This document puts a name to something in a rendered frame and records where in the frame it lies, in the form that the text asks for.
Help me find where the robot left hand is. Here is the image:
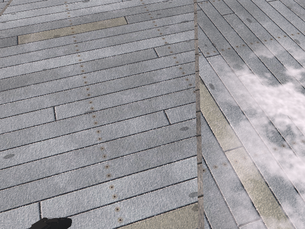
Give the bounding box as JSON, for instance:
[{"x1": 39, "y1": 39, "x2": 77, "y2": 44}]
[{"x1": 30, "y1": 218, "x2": 72, "y2": 229}]

